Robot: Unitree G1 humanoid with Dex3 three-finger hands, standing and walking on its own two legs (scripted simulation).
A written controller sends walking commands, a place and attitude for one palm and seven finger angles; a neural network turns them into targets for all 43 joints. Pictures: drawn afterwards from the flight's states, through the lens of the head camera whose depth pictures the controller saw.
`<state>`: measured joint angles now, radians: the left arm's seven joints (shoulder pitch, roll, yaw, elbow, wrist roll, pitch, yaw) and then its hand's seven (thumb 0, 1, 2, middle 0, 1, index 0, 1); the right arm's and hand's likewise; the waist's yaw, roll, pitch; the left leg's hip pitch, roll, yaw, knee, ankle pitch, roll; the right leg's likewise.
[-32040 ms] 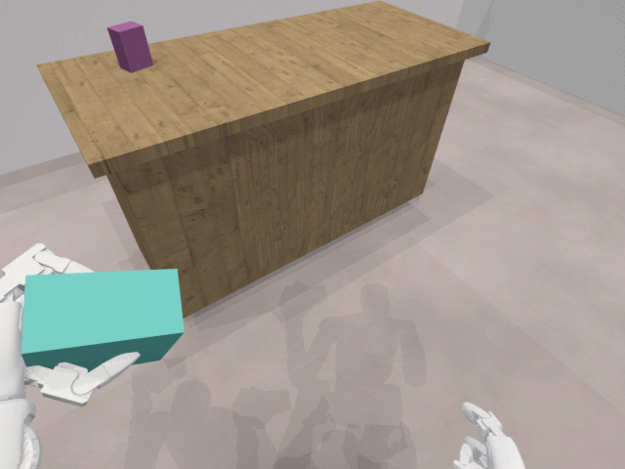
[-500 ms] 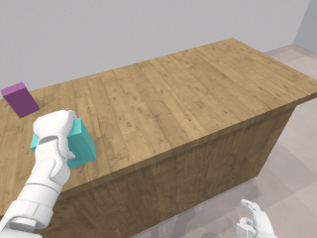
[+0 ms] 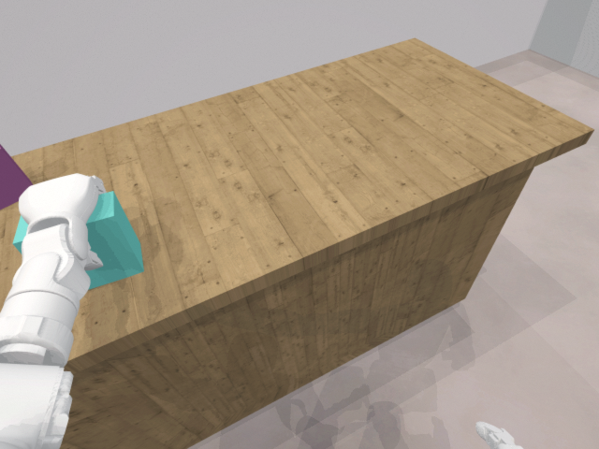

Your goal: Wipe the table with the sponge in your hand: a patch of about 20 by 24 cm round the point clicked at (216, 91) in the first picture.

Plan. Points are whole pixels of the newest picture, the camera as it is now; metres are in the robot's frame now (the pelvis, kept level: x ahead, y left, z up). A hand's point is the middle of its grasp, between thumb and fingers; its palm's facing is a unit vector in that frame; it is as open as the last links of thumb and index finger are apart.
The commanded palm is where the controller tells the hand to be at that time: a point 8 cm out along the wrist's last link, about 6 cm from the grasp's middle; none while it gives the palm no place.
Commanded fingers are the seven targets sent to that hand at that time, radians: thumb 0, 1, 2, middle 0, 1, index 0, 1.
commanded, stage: wipe forward along the middle lane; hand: left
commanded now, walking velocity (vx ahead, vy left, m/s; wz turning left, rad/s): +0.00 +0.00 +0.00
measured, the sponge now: (92, 253) +0.37 +0.33 +0.06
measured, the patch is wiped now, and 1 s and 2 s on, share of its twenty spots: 1.00 1.00 1.00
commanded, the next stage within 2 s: slide back across to the first lane in 0.62 s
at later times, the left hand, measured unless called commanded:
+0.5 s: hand (74, 205) +0.43 +0.36 +0.11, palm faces -0.11 +0.01 -0.99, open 9.9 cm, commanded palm +0.43 +0.37 +0.14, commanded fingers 0.00 0.10 1.30 -1.20 -1.60 -1.20 -1.60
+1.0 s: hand (64, 187) +0.47 +0.40 +0.11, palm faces -0.08 -0.02 -1.00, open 9.9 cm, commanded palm +0.44 +0.41 +0.16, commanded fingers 0.00 0.10 1.30 -1.20 -1.60 -1.20 -1.60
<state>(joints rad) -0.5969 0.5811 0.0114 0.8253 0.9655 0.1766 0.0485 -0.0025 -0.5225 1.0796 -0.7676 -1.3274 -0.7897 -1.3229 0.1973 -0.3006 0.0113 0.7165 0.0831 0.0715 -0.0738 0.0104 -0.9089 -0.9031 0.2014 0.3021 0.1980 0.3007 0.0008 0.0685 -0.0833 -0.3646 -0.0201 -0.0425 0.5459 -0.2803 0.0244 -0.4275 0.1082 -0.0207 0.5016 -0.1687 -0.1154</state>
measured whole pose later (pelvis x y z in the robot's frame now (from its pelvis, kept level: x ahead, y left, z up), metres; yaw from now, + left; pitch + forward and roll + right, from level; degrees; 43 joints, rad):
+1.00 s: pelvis +0.04 +0.06 +0.01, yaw -1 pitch +11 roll -1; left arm -0.81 0.67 0.07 1.06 1.03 0.11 0.08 0.00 -0.54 1.09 -0.78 -1.32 -0.80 -1.33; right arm 0.28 -0.29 0.01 0.73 0.08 0.09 -0.06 0.01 -0.91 -0.90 0.20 0.30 0.20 0.30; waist -0.05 0.06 -0.10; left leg -0.41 -0.05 -0.02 0.50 -0.29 0.07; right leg -0.45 0.08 0.02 0.42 -0.17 -0.04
